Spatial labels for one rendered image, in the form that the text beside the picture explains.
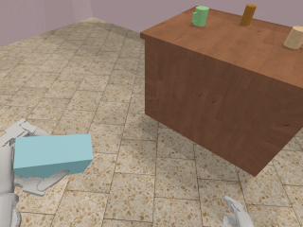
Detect table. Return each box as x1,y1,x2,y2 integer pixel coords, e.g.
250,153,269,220
140,6,303,177

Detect sponge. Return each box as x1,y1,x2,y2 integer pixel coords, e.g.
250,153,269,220
13,133,94,179

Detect robot right hand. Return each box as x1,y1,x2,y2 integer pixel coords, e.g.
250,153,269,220
220,196,255,227

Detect robot left forearm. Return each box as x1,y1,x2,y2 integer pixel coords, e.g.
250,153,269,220
0,193,22,227

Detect robot left hand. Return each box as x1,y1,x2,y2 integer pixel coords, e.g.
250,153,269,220
0,118,69,197

